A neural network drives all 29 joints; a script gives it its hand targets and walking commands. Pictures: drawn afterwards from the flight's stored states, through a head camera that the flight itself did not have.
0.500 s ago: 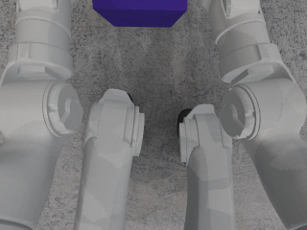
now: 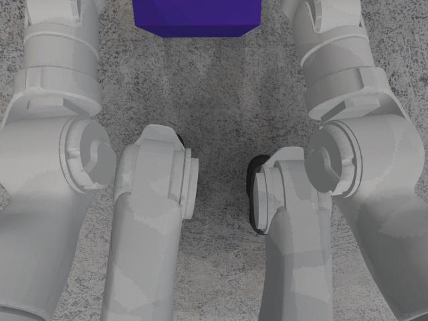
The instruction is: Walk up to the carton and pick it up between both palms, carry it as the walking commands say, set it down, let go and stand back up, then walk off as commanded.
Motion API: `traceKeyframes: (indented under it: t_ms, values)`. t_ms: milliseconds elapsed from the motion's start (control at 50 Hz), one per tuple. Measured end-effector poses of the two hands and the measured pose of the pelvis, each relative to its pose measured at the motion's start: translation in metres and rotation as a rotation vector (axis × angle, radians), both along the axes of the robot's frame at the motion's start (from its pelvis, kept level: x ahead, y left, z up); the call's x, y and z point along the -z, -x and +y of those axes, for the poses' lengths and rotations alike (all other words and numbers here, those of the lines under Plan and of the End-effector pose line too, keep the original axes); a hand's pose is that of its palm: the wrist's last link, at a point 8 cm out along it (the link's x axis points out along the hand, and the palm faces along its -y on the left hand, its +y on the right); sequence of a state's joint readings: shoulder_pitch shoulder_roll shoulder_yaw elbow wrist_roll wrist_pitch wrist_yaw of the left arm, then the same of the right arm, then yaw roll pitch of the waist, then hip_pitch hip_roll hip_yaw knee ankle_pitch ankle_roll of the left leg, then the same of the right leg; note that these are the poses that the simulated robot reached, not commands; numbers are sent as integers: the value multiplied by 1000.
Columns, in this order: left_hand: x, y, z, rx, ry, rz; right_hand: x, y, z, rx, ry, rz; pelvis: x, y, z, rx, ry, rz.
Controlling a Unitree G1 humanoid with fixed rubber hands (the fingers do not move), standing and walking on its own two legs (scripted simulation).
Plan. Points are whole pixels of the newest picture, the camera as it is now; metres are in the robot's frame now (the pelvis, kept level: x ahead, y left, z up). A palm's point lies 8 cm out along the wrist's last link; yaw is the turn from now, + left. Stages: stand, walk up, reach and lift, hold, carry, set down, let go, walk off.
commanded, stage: set down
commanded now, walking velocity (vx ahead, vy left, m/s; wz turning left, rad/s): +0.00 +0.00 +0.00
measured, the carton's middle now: out of the picture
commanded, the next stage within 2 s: none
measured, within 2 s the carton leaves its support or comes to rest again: neither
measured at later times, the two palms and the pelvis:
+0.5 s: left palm out of the picture +0.52 +0.24 -0.19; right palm out of the picture +0.56 -0.02 -0.19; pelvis +0.00 +0.00 +0.00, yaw +0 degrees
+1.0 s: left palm out of the picture +0.52 +0.25 -0.21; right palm out of the picture +0.56 -0.04 -0.20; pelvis +0.00 +0.00 -0.01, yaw +0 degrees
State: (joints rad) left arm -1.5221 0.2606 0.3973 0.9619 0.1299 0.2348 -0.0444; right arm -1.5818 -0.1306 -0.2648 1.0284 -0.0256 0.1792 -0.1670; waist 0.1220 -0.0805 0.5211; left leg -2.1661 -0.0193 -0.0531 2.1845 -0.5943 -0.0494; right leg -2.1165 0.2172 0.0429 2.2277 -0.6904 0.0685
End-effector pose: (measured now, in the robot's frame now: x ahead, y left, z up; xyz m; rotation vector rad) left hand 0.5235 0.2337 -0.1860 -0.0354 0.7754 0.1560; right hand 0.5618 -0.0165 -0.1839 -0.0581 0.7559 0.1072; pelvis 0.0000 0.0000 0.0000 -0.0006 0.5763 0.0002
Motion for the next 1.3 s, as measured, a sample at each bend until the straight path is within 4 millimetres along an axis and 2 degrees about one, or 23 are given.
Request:
traceKeyframes:
  t_ms: [680,900,960,1060,1160,1300]
  values:
    - [3,0,3,10,21,-18,3,-2,-3,-32,-18,-18,6,0,0,-5,-6,-6]
    - [10,-1,3,-7,7,-18,6,-5,-5,-62,7,-32,7,-1,2,-5,-6,-4]
    - [17,3,5,-14,-20,5,12,-2,-10,-63,38,-21,7,-3,3,-4,-4,2]
    - [19,7,25,-63,-66,-1,19,-1,-34,-19,72,-20,6,-2,6,-2,1,11]
    - [11,2,38,-83,-62,-14,10,-9,-44,3,71,-39,7,2,10,-1,4,11]
    - [-7,-9,36,-74,-46,-47,-16,-20,-32,5,48,-78,4,7,14,-8,13,19]
